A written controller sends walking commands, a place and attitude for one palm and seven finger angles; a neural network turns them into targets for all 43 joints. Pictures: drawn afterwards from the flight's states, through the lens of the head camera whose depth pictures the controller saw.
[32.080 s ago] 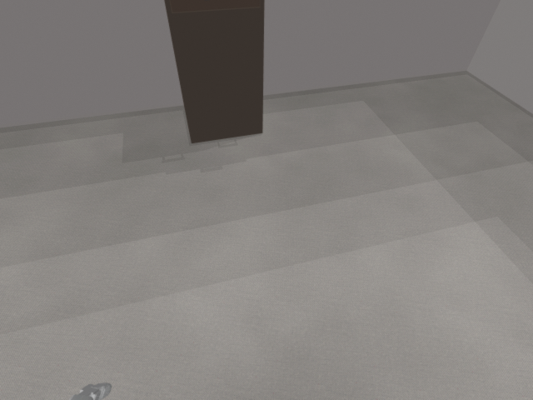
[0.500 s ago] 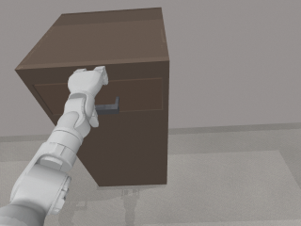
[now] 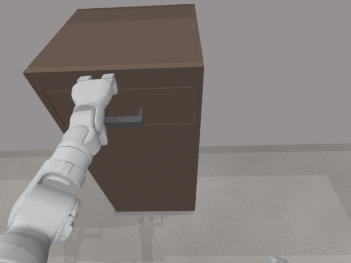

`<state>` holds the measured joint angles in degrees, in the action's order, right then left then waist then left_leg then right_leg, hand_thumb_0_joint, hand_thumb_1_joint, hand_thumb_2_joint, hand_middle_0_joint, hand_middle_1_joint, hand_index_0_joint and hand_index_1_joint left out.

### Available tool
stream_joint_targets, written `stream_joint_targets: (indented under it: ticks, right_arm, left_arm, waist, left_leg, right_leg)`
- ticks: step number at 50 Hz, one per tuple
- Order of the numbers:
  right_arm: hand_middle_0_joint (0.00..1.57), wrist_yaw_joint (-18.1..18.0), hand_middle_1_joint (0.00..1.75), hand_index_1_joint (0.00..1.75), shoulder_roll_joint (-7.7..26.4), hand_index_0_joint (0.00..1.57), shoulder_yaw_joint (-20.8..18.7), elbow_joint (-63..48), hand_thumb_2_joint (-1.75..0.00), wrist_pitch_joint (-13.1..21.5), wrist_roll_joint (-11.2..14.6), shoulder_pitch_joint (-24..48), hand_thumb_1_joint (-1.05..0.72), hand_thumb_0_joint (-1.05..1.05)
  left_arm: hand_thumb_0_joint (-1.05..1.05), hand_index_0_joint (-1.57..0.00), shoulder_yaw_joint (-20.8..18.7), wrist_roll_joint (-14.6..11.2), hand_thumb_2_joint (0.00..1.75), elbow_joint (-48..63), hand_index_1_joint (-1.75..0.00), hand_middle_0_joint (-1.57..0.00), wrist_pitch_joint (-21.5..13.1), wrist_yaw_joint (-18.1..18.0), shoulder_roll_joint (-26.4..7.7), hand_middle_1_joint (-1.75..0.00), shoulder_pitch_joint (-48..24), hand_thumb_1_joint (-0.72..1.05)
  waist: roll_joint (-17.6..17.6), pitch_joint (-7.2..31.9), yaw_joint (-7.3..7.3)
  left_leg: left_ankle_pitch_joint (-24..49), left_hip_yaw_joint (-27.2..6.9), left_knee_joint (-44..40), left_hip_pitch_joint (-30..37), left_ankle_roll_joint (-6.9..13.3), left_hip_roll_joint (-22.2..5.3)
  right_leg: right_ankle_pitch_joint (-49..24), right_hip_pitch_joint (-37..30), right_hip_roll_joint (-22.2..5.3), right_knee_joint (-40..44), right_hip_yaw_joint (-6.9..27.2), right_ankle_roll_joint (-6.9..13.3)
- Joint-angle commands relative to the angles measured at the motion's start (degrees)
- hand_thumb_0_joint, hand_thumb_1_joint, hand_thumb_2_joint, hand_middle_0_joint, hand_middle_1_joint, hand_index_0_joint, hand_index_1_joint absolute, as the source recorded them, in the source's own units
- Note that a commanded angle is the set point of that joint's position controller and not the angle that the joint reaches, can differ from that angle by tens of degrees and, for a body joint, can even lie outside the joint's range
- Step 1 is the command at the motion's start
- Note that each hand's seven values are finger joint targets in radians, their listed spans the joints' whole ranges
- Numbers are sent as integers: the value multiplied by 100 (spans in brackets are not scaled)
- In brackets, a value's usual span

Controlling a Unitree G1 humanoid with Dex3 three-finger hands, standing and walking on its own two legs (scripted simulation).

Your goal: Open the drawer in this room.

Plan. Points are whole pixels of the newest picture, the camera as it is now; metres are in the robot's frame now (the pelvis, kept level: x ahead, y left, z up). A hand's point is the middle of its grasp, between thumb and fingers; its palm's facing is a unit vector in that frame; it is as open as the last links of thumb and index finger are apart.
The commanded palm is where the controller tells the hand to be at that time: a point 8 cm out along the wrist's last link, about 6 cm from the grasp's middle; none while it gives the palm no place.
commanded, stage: move the hooked fingers above the handle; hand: left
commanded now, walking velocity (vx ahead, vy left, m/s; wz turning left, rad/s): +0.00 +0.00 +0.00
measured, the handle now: (122, 116) +0.50 +0.17 +0.05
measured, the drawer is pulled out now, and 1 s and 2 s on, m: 0.00 0.00 0.00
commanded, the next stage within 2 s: lower the fingers behind the handle in 1.28 s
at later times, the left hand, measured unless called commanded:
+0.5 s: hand (112, 109) +0.45 +0.16 +0.12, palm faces +0.04 -0.05 -1.00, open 13.7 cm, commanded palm +0.41 +0.17 +0.17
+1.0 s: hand (101, 115) +0.44 +0.19 +0.12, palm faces -0.03 -0.01 -1.00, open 13.8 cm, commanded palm +0.41 +0.17 +0.17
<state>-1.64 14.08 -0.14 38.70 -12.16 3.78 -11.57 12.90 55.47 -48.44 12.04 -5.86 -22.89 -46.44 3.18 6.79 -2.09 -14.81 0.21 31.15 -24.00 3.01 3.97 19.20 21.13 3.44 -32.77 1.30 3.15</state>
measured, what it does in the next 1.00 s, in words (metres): stands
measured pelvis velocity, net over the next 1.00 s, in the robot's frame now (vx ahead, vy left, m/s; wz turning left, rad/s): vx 0.00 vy -0.01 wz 0.02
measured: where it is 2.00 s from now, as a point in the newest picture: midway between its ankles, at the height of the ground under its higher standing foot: outside the picture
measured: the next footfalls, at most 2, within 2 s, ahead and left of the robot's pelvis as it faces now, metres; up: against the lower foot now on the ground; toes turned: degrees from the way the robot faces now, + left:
none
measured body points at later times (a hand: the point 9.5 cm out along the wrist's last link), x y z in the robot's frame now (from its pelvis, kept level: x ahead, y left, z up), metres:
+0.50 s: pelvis +0.01 +0.00 +0.00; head +0.02 -0.03 +0.45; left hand +0.44 +0.16 +0.18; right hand +0.11 -0.24 -0.14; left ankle +0.00 +0.09 -0.73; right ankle -0.04 -0.08 -0.73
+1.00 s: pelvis +0.00 -0.01 +0.00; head +0.01 -0.04 +0.45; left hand +0.43 +0.18 +0.17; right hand +0.12 -0.25 -0.13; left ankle +0.00 +0.09 -0.73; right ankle -0.04 -0.08 -0.73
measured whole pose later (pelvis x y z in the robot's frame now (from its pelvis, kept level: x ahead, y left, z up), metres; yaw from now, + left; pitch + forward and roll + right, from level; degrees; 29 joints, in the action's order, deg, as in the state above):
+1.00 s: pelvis +0.00 -0.01 +0.00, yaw +1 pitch +7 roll +1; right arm -2.4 14.0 -0.1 38.8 -11.9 3.6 -12.4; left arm 14.3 53.9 -44.5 10.3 -2.3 -23.4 -44.2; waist 3.3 6.3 -1.2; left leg -14.6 -0.9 31.0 -23.1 2.5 3.9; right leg 19.2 19.9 3.5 -32.6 0.1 3.7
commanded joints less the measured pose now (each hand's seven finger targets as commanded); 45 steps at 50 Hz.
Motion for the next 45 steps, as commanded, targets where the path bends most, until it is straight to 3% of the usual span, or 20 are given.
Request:
stream_joint_targets:
  ticks: [1, 4, 6, 7, 9, 11, 13, 16, 19, 20, 21, 24, 27, 28, 32, 34, 38, 39, 40, 45]
  right_arm:
    - [20, -115, 30, 30, 840, 20, -327, -871, -90, 83, -89, 102, -90, 0]
    - [20, -173, 30, 30, 758, 20, -327, -940, -90, 156, -157, 19, -90, 0]
    - [20, -192, 30, 30, 710, 20, -344, -922, -90, 175, -180, -56, -90, 0]
    - [20, -184, 30, 30, 661, 20, -350, -886, -90, 192, -174, -93, -90, 0]
    - [20, -156, 30, 30, 612, 20, -373, -765, -90, 231, -180, -141, -90, 0]
    - [20, -118, 30, 30, 631, 20, -363, -618, -90, 245, -190, -149, -90, 0]
    - [20, -76, 30, 30, 598, 20, -342, -526, -90, 259, -159, -14, -90, 0]
    - [20, 4, 30, 30, 695, 20, -332, -476, -90, 205, -151, 112, -90, 0]
    - [20, 51, 30, 30, 815, 20, -352, -568, -90, 55, -57, 75, -90, 0]
    - [20, 23, 30, 30, 847, 20, -325, -592, -90, -3, -36, 127, -90, 0]
    - [20, -22, 30, 30, 907, 20, -296, -678, -90, -44, -31, 217, -90, 0]
    - [20, -109, 30, 30, 846, 20, -230, -874, -90, -87, 2, 332, -90, 0]
    - [20, -164, 30, 30, 787, 20, -216, -1025, -90, -58, -36, 406, -90, 0]
    - [20, -174, 30, 30, 772, 20, -231, -1034, -90, -42, -55, 369, -90, 0]
    - [20, -188, 30, 30, 633, 20, -314, -1074, -90, 121, -102, 337, -90, 0]
    - [20, -194, 30, 30, 601, 20, -344, -947, -90, 199, -117, 271, -90, 0]
    - [20, -178, 30, 30, 643, 20, -309, -675, -90, 308, -60, 262, -90, 0]
    - [20, -172, 30, 30, 658, 20, -288, -633, -90, 331, -62, 276, -90, 0]
    - [20, -176, 30, 30, 682, 20, -286, -590, -90, 335, -49, 299, -90, 0]
    - [20, -164, 30, 30, 779, 20, -274, -565, -90, 242, -23, 190, -90, 0]
  left_arm:
    - [0, -30, 188, -105, 30, 1412, -120, -30, -244, 587, -283, -120, -2037, -50]
    - [0, -30, -99, -178, 30, 2298, -120, -30, -1028, 714, -627, -120, -2225, -50]
    - [0, -30, -624, -121, 30, 2698, -120, -30, -1474, 480, -1194, -120, -2269, -50]
    - [0, -30, -728, -91, 30, 2862, -120, -30, -1623, 274, -1252, -120, -2488, -50]
    - [0, -30, -1179, -14, 30, 2863, -120, -30, -1701, -228, -1556, -120, -2446, -50]
    - [0, -30, -1616, 63, 30, 2609, -120, -30, -1479, -729, -1940, -120, -2476, -50]
    - [0, -30, -1483, 154, 30, 2192, -120, -30, -1045, -1057, -1736, -120, -2382, -50]
    - [0, -30, -1305, 279, 30, 1516, -120, -30, -238, -1106, -1607, -120, -1994, -50]
    - [0, -30, -526, 148, 30, 1292, -120, -30, 420, -536, -859, -120, -1686, -50]
    - [0, -30, -744, 101, 30, 1210, -120, -30, 520, -373, -1148, -120, -1505, -50]
    - [0, -30, -807, 24, 30, 1181, -120, -30, 559, -192, -1283, -120, -1406, -50]
    - [0, -30, -586, -26, 30, 1466, -120, -30, 424, 247, -1106, -120, -1136, -50]
    - [0, -30, -285, 24, 30, 2053, -120, -30, -65, 534, -836, -120, -1249, -50]
    - [0, -30, -479, 48, 30, 2225, -120, -30, -280, 547, -1048, -120, -1278, -50]
    - [0, -30, -572, 45, 30, 3451, -120, -30, -1124, 268, -1169, -120, -2007, -50]
    - [0, -30, -765, 26, 30, 3479, -120, -30, -1303, -31, -1308, -120, -2130, -50]
    - [0, -30, -945, -36, 30, 2571, -120, -30, -1063, -513, -1404, -120, -2223, -50]
    - [0, -30, -776, -31, 30, 2396, -120, -30, -922, -566, -1246, -120, -2296, -50]
    - [0, -30, -889, -4, 30, 2185, -120, -30, -769, -604, -1377, -120, -2229, -50]
    - [0, -30, -289, -6, 30, 1227, -120, -30, -130, -139, -863, -120, -2172, -50]
  waist:
    - [-771, 1608, -143]
    - [-534, 1879, -54]
    - [-234, 2035, 114]
    - [-165, 2071, 117]
    - [-62, 2032, 225]
    - [-163, 2025, 310]
    - [-211, 1920, 292]
    - [-245, 2106, 368]
    - [-626, 1905, 133]
    - [-880, 1879, 175]
    - [-1045, 1914, 184]
    - [-1200, 1541, 173]
    - [-916, 1269, 128]
    - [-735, 1246, 159]
    - [127, 1737, 162]
    - [217, 1797, 144]
    - [-320, 1344, 76]
    - [-352, 1330, 40]
    - [-447, 1412, 77]
    - [-731, 1461, -56]
  left_leg:
    - [1718, -2, -63, 1161, 66, -165]
    - [1976, -63, 50, 1393, 101, -137]
    - [2162, -125, 101, 1432, 56, -146]
    - [2215, -160, 114, 1476, 45, -154]
    - [2441, -178, 141, 1492, -40, -203]
    - [2447, -165, 116, 1250, -108, -213]
    - [2250, -74, 53, 1107, -128, -231]
    - [2299, 27, -49, 1044, -143, -243]
    - [2423, 76, -54, 1123, -69, -290]
    - [2345, 91, -77, 1060, -34, -273]
    - [2274, 84, -115, 979, -12, -230]
    - [2009, 113, -186, 832, 50, -171]
    - [1797, 88, -184, 941, 87, -145]
    - [1735, 71, -176, 981, 84, -148]
    - [1854, -55, -49, 1500, 71, -148]
    - [1931, -69, 13, 1661, 45, -158]
    - [1313, -66, -92, 1214, 4, -167]
    - [1244, -45, -111, 1192, 0, -165]
    - [1200, -26, -128, 1161, 1, -160]
    - [1324, 26, -122, 1049, 20, -154]
  right_leg:
    - [-2262, -505, -253, 426, 78, -126]
    - [-2504, -534, -246, 307, 139, -112]
    - [-2374, -539, -220, 214, 133, -48]
    - [-2333, -443, -182, 185, 110, -39]
    - [-2170, -247, -117, 99, 32, 3]
    - [-2067, -311, -88, 58, 0, 31]
    - [-1984, -287, -75, 79, -9, 19]
    - [-2110, -603, -86, 124, 0, 16]
    - [-2453, -595, -136, 250, -50, -66]
    - [-2553, -769, -149, 286, -1, -94]
    - [-2671, -996, -186, 298, 40, -107]
    - [-2820, -1061, -252, 359, 62, -174]
    - [-2631, -826, -275, 447, 137, -143]
    - [-2497, -781, -265, 451, 160, -119]
    - [-2092, -562, -202, 371, 189, -26]
    - [-2011, -413, -161, 354, 166, -9]
    - [-1404, -184, -158, 433, 91, -45]
    - [-1357, -149, -170, 452, 78, -58]
    - [-1321, -208, -178, 471, 95, -65]
    - [-1761, -402, -243, 519, 95, -125]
